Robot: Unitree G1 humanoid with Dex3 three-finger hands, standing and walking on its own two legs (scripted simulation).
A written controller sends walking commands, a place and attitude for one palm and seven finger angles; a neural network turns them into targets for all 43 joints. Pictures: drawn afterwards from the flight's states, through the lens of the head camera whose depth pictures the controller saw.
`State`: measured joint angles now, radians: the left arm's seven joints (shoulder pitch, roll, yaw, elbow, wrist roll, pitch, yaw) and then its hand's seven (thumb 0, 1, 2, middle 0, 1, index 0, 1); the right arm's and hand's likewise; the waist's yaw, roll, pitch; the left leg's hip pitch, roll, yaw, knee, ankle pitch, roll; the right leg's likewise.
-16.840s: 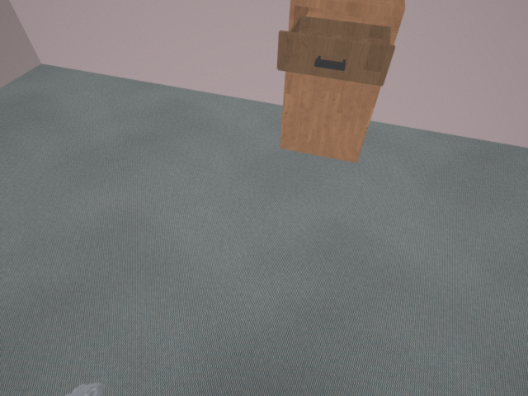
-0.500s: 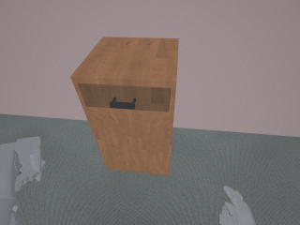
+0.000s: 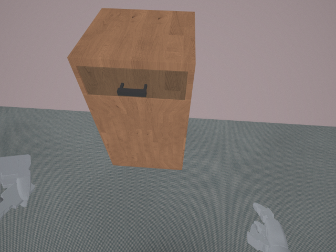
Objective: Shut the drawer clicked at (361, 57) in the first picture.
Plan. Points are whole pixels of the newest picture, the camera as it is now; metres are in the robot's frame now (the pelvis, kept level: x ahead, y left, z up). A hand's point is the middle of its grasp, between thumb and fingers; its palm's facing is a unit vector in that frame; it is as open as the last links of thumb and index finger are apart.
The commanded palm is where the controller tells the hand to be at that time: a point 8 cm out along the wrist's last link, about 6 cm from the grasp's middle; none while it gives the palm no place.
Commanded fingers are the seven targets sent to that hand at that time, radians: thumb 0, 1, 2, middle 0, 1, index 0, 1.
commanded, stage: step back with the hand held close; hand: left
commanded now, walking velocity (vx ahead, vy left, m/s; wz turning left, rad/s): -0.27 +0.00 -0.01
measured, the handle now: (132, 89) +0.68 +0.18 -0.06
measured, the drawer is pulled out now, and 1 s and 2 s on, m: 0.00 0.00 0.00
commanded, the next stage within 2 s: stop stepping back and stand still in 0.96 s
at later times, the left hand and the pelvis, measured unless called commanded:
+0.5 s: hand out of the picture +0.13 +0.25 +0.17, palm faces +0.37 -0.80 -0.47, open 3.3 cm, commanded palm +0.05 +0.29 +0.18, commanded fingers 0.00 0.90 0.90 -1.40 -1.60 -1.40 -1.60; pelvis -0.06 +0.00 -0.01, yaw +3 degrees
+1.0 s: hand out of the picture +0.05 +0.26 +0.17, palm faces +0.35 -0.83 -0.43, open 3.3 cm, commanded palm -0.01 +0.30 +0.18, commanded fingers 0.00 0.90 0.90 -1.40 -1.60 -1.40 -1.60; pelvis -0.13 +0.02 -0.01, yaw +1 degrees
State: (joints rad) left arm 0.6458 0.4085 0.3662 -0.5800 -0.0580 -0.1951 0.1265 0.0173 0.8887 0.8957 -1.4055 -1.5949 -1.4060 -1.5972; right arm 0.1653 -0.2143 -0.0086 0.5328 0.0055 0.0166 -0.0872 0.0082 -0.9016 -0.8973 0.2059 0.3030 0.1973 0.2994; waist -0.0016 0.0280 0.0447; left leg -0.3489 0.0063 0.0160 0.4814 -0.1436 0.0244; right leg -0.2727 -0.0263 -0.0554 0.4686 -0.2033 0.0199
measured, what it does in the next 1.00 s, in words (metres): walks backwards: right foot, then left foot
